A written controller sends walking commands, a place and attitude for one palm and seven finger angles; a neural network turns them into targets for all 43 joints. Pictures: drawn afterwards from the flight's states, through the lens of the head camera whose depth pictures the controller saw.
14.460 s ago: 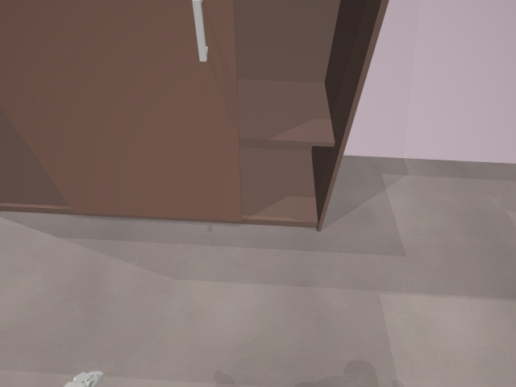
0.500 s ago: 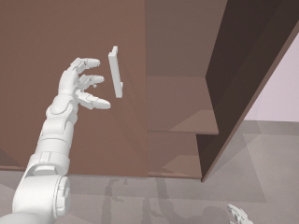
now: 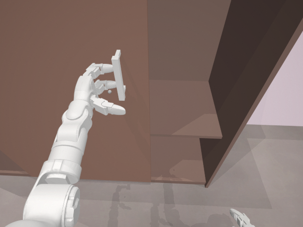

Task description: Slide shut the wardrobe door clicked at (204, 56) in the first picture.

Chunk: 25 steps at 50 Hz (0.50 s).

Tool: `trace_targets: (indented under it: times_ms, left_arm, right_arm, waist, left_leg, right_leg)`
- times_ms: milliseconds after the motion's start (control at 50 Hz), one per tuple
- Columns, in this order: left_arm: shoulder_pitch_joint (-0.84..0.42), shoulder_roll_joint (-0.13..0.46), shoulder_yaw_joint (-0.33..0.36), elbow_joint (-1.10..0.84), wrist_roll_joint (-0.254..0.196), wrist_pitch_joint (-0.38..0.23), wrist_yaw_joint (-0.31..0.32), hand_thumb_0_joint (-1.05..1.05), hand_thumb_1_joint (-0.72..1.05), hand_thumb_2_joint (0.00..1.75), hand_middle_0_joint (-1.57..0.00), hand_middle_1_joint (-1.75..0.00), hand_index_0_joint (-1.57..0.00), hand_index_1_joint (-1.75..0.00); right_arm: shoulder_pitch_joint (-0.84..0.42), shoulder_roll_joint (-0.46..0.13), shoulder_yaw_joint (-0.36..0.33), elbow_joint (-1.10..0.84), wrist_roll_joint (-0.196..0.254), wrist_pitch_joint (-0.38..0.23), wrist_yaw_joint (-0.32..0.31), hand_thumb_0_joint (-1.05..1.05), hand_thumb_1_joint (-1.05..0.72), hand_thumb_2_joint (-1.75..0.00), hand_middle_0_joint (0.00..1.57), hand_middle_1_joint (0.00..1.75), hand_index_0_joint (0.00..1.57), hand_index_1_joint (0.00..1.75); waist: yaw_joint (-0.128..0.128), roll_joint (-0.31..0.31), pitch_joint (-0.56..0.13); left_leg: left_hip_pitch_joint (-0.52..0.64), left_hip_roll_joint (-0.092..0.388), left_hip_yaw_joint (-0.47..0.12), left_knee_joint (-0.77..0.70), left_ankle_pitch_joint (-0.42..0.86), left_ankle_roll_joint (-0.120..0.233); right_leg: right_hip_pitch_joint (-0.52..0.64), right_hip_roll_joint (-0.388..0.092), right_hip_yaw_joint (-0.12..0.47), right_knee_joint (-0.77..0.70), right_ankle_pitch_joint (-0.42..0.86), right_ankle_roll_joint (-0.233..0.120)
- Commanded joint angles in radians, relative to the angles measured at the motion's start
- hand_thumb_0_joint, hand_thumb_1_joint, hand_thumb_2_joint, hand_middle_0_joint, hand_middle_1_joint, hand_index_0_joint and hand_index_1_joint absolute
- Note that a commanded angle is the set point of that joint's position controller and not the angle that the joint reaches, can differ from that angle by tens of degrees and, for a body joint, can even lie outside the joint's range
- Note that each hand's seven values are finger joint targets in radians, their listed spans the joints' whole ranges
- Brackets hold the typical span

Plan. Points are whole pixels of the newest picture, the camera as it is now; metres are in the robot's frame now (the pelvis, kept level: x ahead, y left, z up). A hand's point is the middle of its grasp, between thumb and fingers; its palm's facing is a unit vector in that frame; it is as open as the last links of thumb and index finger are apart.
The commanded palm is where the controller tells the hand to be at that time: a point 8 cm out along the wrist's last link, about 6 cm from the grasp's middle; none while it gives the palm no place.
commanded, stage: feel for the door with the fingertips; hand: left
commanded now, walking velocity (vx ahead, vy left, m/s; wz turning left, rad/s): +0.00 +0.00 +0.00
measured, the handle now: (120, 76) +0.50 +0.10 +0.15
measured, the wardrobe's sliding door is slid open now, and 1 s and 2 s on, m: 0.36 0.36 0.36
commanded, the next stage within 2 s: slide the fingers in behind the handle in 0.62 s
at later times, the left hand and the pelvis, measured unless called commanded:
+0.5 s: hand (109, 85) +0.44 +0.12 +0.16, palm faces -0.04 -1.00 +0.00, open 14.0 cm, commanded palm +0.43 +0.18 +0.15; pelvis -0.01 +0.00 +0.00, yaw +0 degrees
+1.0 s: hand (110, 84) +0.45 +0.12 +0.16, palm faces -0.04 -1.00 +0.00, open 13.8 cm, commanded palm +0.43 +0.17 +0.15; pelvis -0.01 +0.00 +0.00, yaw +0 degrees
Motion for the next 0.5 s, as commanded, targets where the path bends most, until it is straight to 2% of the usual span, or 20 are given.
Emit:
trace_targets:
  times_ms: [0, 20, 60, 80, 100, 120, 160, 180, 200, 220, 260, 280, 320, 340, 400, 420, 460, 480]
  left_arm:
    - [-0.462, 0.192, 0.061, -0.258, -0.002, -0.085, 0.022, 0.0, -0.5, 0.3, -0.3, -1.2, -0.3, -1.2]
    - [-0.439, 0.241, 0.1, -0.243, 0.002, -0.082, 0.024, 0.0, -0.5, 0.3, -0.3, -1.2, -0.3, -1.2]
    - [-0.47, 0.212, 0.068, -0.236, -0.001, -0.076, 0.014, 0.0, -0.5, 0.3, -0.3, -1.2, -0.3, -1.2]
    - [-0.466, 0.207, 0.068, -0.231, -0.002, -0.073, 0.012, 0.0, -0.5, 0.3, -0.3, -1.2, -0.3, -1.2]
    - [-0.48, 0.211, 0.065, -0.228, -0.001, -0.072, 0.011, 0.0, -0.5, 0.3, -0.3, -1.2, -0.3, -1.2]
    - [-0.484, 0.213, 0.061, -0.213, 0.003, -0.069, 0.009, 0.0, -0.5, 0.3, -0.3, -1.2, -0.3, -1.2]
    - [-0.522, 0.163, 0.02, -0.21, -0.008, -0.071, 0.0, 0.0, -0.5, 0.3, -0.3, -1.2, -0.3, -1.2]
    - [-0.529, 0.176, 0.03, -0.186, -0.01, -0.071, -0.002, 0.0, -0.5, 0.3, -0.3, -1.2, -0.3, -1.2]
    - [-0.559, 0.154, 0.007, -0.176, -0.012, -0.072, -0.006, 0.0, -0.5, 0.3, -0.3, -1.2, -0.3, -1.2]
    - [-0.578, 0.189, 0.034, -0.15, -0.009, -0.075, -0.003, 0.0, -0.5, 0.3, -0.3, -1.2, -0.3, -1.2]
    - [-0.617, 0.173, 0.018, -0.133, -0.01, -0.087, -0.006, 0.0, -0.5, 0.3, -0.3, -1.2, -0.3, -1.2]
    - [-0.608, 0.209, 0.053, -0.109, -0.009, -0.092, -0.003, 0.0, -0.5, 0.3, -0.3, -1.2, -0.3, -1.2]
    - [-0.619, 0.233, 0.065, -0.069, -0.002, -0.107, -0.004, 0.0, -0.5, 0.3, -0.3, -1.2, -0.3, -1.2]
    - [-0.633, 0.222, 0.053, -0.041, 0.0, -0.114, -0.007, 0.0, -0.5, 0.3, -0.3, -1.2, -0.3, -1.2]
    - [-0.672, 0.217, 0.044, -0.048, 0.005, -0.148, -0.01, 0.0, -0.5, 0.3, -0.3, -1.2, -0.3, -1.2]
    - [-0.66, 0.238, 0.06, -0.028, 0.011, -0.154, -0.007, 0.0, -0.5, 0.3, -0.3, -1.2, -0.3, -1.2]
    - [-0.695, 0.225, 0.053, -0.023, 0.005, -0.165, -0.007, 0.0, -0.5, 0.3, -0.3, -1.2, -0.3, -1.2]
    - [-0.667, 0.247, 0.081, 0.0, 0.003, -0.166, -0.006, 0.0, -0.5, 0.3, -0.3, -1.2, -0.3, -1.2]
  right_arm:
    - [-0.049, -0.121, -0.051, -0.127, 0.002, -0.04, -0.01, 0.0, -0.9, -0.9, 0.2, 0.3, 0.2, 0.3]
    - [-0.047, -0.131, -0.053, -0.122, -0.002, -0.034, -0.013, 0.0, -0.9, -0.9, 0.2, 0.3, 0.2, 0.3]
    - [-0.053, -0.124, -0.047, -0.124, 0.003, -0.028, -0.015, 0.0, -0.9, -0.9, 0.2, 0.3, 0.2, 0.3]
    - [-0.058, -0.122, -0.048, -0.129, 0.004, -0.029, -0.014, 0.0, -0.9, -0.9, 0.2, 0.3, 0.2, 0.3]
    - [-0.056, -0.125, -0.048, -0.126, 0.006, -0.028, -0.017, 0.0, -0.9, -0.9, 0.2, 0.3, 0.2, 0.3]
    - [-0.056, -0.128, -0.049, -0.122, 0.005, -0.025, -0.018, 0.0, -0.9, -0.9, 0.2, 0.3, 0.2, 0.3]
    - [-0.052, -0.123, -0.048, -0.121, 0.009, -0.03, -0.017, 0.0, -0.9, -0.9, 0.2, 0.3, 0.2, 0.3]
    - [-0.049, -0.127, -0.049, -0.115, 0.009, -0.031, -0.018, 0.0, -0.9, -0.9, 0.2, 0.3, 0.2, 0.3]
    - [-0.047, -0.128, -0.049, -0.111, 0.01, -0.033, -0.019, 0.0, -0.9, -0.9, 0.2, 0.3, 0.2, 0.3]
    - [-0.039, -0.133, -0.052, -0.101, 0.007, -0.034, -0.02, 0.0, -0.9, -0.9, 0.2, 0.3, 0.2, 0.3]
    - [-0.032, -0.131, -0.05, -0.098, 0.007, -0.041, -0.017, 0.0, -0.9, -0.9, 0.2, 0.3, 0.2, 0.3]
    - [-0.027, -0.133, -0.052, -0.093, 0.006, -0.043, -0.017, 0.0, -0.9, -0.9, 0.2, 0.3, 0.2, 0.3]
    - [-0.015, -0.139, -0.051, -0.086, 0.003, -0.042, -0.016, 0.0, -0.9, -0.9, 0.2, 0.3, 0.2, 0.3]
    - [-0.008, -0.137, -0.049, -0.084, 0.004, -0.043, -0.015, 0.0, -0.9, -0.9, 0.2, 0.3, 0.2, 0.3]
    - [0.006, -0.136, -0.053, -0.085, 0.003, -0.052, -0.01, 0.0, -0.9, -0.9, 0.2, 0.3, 0.2, 0.3]
    - [0.017, -0.142, -0.057, -0.08, 0.001, -0.051, -0.009, 0.0, -0.9, -0.9, 0.2, 0.3, 0.2, 0.3]
    - [0.027, -0.141, -0.056, -0.077, 0.001, -0.056, -0.006, 0.0, -0.9, -0.9, 0.2, 0.3, 0.2, 0.3]
    - [0.033, -0.143, -0.06, -0.075, 0.0, -0.056, -0.005, 0.0, -0.9, -0.9, 0.2, 0.3, 0.2, 0.3]
  waist:
    - [0.019, -0.049, -0.316]
    - [0.029, -0.07, -0.318]
    - [0.011, -0.056, -0.285]
    - [0.016, -0.048, -0.284]
    - [0.005, -0.054, -0.281]
    - [0.009, -0.049, -0.271]
    - [-0.01, -0.049, -0.264]
    - [-0.01, -0.053, -0.254]
    - [-0.022, -0.051, -0.257]
    - [-0.022, -0.056, -0.251]
    - [-0.028, -0.054, -0.267]
    - [-0.017, -0.051, -0.282]
    - [-0.018, -0.057, -0.281]
    - [-0.025, -0.067, -0.272]
    - [-0.024, -0.018, -0.322]
    - [-0.021, -0.032, -0.331]
    - [-0.03, -0.031, -0.326]
    - [-0.023, -0.045, -0.337]
  left_leg:
    - [0.07, -0.031, -0.012, -0.051, 0.206, 0.015]
    - [0.055, -0.032, -0.01, -0.053, 0.205, 0.016]
    - [0.041, -0.033, -0.004, -0.055, 0.181, 0.017]
    - [0.041, -0.034, -0.002, -0.055, 0.165, 0.018]
    - [0.044, -0.033, -0.004, -0.054, 0.16, 0.019]
    - [0.045, -0.034, -0.006, -0.056, 0.153, 0.018]
    - [0.057, -0.033, -0.01, -0.052, 0.15, 0.019]
    - [0.047, -0.034, -0.013, -0.052, 0.135, 0.018]
    - [0.054, -0.036, -0.014, -0.049, 0.125, 0.019]
    - [0.048, -0.037, -0.014, -0.044, 0.116, 0.02]
    - [0.038, -0.039, -0.019, -0.044, 0.115, 0.02]
    - [0.031, -0.04, -0.02, -0.039, 0.11, 0.019]
    - [0.012, -0.041, -0.019, -0.036, 0.106, 0.02]
    - [0.001, -0.04, -0.022, -0.039, 0.1, 0.02]
    - [0.027, -0.041, -0.023, -0.03, 0.129, 0.018]
    - [0.024, -0.041, -0.024, -0.028, 0.135, 0.018]
    - [0.02, -0.038, -0.025, -0.03, 0.136, 0.018]
    - [0.014, -0.037, -0.023, -0.025, 0.147, 0.019]
  right_leg:
    - [0.193, 0.018, 0.028, -0.041, 0.217, 0.0]
    - [0.209, 0.018, 0.03, -0.043, 0.216, 0.002]
    - [0.2, 0.012, 0.036, -0.05, 0.207, 0.005]
    - [0.192, 0.012, 0.039, -0.053, 0.189, 0.005]
    - [0.187, 0.013, 0.037, -0.056, 0.182, 0.005]
    - [0.176, 0.014, 0.038, -0.06, 0.169, 0.004]
    - [0.154, 0.016, 0.032, -0.062, 0.165, 0.004]
    - [0.147, 0.016, 0.031, -0.064, 0.148, 0.004]
    - [0.13, 0.017, 0.031, -0.065, 0.135, 0.005]
    - [0.123, 0.017, 0.037, -0.07, 0.121, 0.006]
    - [0.129, 0.013, 0.037, -0.062, 0.12, 0.005]
    - [0.133, 0.012, 0.042, -0.058, 0.115, 0.003]
    - [0.135, 0.011, 0.045, -0.056, 0.108, 0.005]
    - [0.134, 0.009, 0.041, -0.052, 0.106, 0.005]
    - [0.134, 0.012, 0.04, -0.036, 0.14, 0.0]
    - [0.137, 0.015, 0.04, -0.035, 0.143, 0.001]
    - [0.13, 0.015, 0.038, -0.032, 0.153, 0.001]
    - [0.14, 0.016, 0.041, -0.029, 0.166, 0.002]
